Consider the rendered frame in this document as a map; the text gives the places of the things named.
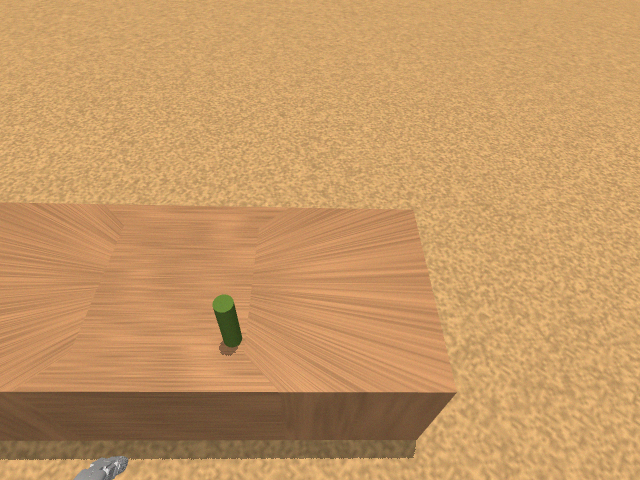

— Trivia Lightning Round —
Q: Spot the can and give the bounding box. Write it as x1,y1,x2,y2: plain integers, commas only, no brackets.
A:
212,294,242,347

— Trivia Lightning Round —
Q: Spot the left robot hand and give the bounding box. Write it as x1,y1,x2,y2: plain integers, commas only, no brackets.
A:
74,456,128,480

